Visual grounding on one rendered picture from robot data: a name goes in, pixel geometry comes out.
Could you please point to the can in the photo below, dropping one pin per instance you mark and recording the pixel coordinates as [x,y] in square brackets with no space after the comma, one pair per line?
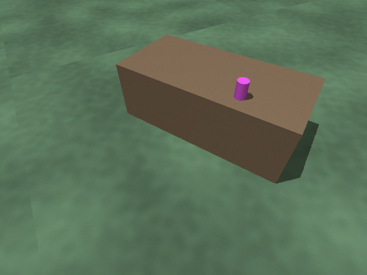
[241,89]

